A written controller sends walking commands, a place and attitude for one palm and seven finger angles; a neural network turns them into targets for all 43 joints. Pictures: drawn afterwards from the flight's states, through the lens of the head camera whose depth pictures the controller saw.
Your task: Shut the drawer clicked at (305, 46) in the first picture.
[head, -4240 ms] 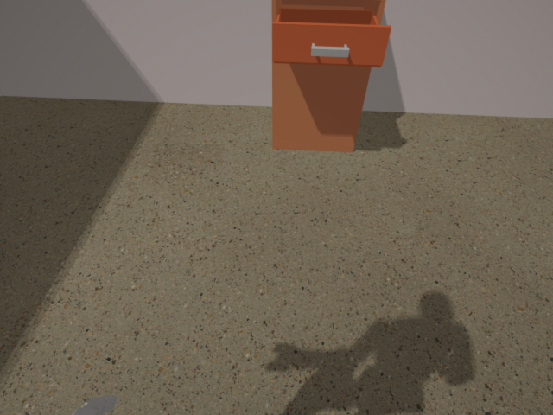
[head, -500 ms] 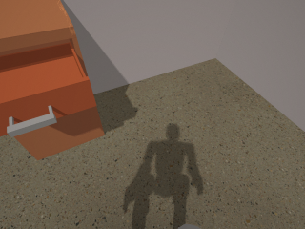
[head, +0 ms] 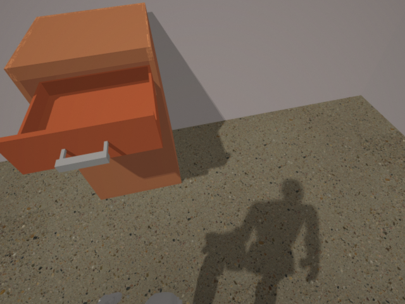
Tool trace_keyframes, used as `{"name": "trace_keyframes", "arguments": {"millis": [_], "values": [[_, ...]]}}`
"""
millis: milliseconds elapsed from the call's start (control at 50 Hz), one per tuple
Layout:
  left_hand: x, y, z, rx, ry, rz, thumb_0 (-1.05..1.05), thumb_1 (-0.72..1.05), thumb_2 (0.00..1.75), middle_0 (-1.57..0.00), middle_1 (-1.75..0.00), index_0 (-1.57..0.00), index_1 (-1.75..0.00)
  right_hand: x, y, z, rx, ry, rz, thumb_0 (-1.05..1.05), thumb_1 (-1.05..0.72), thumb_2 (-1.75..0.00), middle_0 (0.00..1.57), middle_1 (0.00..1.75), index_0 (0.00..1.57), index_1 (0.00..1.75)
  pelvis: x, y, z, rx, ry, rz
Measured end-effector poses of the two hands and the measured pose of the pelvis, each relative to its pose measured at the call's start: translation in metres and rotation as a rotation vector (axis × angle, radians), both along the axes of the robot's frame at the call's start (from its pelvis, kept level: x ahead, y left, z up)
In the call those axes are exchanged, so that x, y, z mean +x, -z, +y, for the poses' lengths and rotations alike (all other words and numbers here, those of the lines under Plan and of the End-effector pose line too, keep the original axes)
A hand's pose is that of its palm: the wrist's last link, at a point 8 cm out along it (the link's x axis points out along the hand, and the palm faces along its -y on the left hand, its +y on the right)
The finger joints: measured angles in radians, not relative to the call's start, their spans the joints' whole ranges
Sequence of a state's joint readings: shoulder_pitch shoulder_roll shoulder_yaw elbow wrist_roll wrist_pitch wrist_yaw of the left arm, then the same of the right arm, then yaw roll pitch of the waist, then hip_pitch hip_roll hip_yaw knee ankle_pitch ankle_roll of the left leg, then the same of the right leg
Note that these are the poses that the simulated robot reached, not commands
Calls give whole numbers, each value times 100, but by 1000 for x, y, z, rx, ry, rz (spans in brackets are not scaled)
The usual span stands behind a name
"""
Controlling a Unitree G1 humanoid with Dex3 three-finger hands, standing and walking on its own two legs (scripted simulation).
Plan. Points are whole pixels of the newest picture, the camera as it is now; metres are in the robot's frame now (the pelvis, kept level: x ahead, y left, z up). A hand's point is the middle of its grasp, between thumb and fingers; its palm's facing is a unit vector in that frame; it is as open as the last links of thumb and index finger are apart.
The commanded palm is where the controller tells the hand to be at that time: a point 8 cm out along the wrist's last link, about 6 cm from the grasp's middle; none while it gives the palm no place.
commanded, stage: turn to face it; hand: left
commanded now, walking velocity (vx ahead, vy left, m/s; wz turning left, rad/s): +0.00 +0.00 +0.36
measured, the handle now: (84, 155) +0.50 +0.36 -0.04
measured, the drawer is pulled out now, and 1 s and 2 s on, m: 0.30 0.30 0.30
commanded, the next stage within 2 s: take the last steps up to it in 0.22 s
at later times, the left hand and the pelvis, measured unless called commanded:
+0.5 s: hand out of the picture -0.02 +0.25 -0.17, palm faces +0.22 -0.95 -0.21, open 7.4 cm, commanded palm none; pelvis -0.01 +0.04 +0.00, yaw +9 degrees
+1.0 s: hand out of the picture -0.03 +0.18 -0.17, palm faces +0.31 -0.94 -0.15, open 7.3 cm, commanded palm none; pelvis +0.07 +0.05 +0.00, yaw +13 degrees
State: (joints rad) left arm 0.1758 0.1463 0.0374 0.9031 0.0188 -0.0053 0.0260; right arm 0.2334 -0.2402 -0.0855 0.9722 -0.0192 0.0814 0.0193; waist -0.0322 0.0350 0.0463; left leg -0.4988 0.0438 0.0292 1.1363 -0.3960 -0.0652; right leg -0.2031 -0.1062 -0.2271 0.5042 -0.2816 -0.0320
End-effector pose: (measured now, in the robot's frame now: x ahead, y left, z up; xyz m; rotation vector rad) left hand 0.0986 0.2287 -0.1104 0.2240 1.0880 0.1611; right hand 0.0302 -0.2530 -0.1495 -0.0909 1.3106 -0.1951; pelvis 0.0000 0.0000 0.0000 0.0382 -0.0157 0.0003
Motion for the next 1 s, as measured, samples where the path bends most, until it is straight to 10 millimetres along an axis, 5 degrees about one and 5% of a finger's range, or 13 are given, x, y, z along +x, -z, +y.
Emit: {"name": "trace_keyframes", "arguments": {"millis": [100,220,300,520,660,740,860,1000], "values": [[-55,14,17,-8,-105,111,0,91,90,-20,-30,-20,-30,50,-8,4,-33,-111,-51,1,-92,-90,20,29,20,30,1,2,5,-4,-49,1],[-126,43,49,-39,-228,256,0,91,90,-20,-30,-20,-30,110,-17,36,-83,-243,-159,1,-92,-90,20,29,20,30,2,16,27,-44,-99,2],[-151,51,65,-48,-274,325,0,91,90,-20,-30,-20,-30,124,-29,60,-96,-296,-210,0,-91,-90,20,29,20,30,-1,15,37,-40,-112,-14],[-125,30,62,-75,-250,209,0,91,90,-20,-30,-19,-30,84,-27,81,-33,-278,-158,0,-91,-90,20,30,20,30,-5,-2,43,-55,-157,-18],[-87,25,37,-59,-200,119,0,91,90,-20,-30,-19,-30,29,1,50,-5,-188,-18,0,-92,-90,21,30,21,30,8,6,26,-19,-165,-21],[-88,24,21,-60,-251,92,0,92,90,-20,-30,-20,-30,11,9,36,5,-197,99,0,-92,-90,20,29,20,30,19,7,20,-31,-194,-33],[-121,21,4,-97,-309,227,0,92,90,-20,-30,-20,-30,33,-4,38,8,-194,107,1,-92,-90,20,29,20,30,43,-5,23,-25,-198,-26],[-146,26,0,-173,-376,380,0,92,90,-20,-30,-20,-30,98,-10,73,4,-252,67,1,-92,-90,20,29,20,30,73,-4,50,-44,-222,-10]]}}
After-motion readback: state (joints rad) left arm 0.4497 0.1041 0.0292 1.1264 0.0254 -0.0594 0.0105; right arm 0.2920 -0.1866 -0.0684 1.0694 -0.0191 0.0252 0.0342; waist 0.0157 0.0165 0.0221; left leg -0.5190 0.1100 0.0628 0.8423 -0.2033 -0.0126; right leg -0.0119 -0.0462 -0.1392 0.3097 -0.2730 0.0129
